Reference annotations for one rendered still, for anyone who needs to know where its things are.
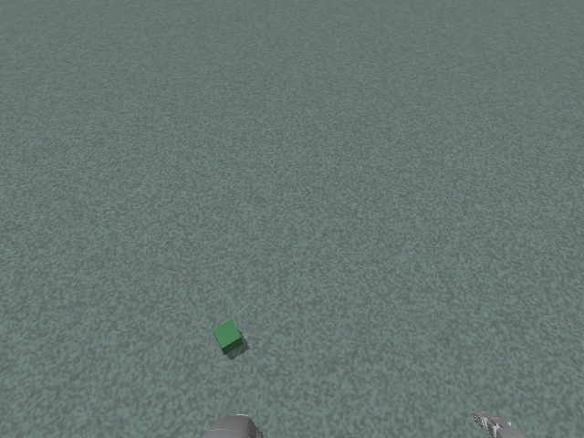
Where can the right robot hand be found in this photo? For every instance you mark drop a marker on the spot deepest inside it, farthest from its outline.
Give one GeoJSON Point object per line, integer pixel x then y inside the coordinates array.
{"type": "Point", "coordinates": [497, 425]}

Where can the cube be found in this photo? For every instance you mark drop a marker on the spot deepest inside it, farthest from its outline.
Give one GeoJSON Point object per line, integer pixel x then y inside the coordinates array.
{"type": "Point", "coordinates": [228, 337]}

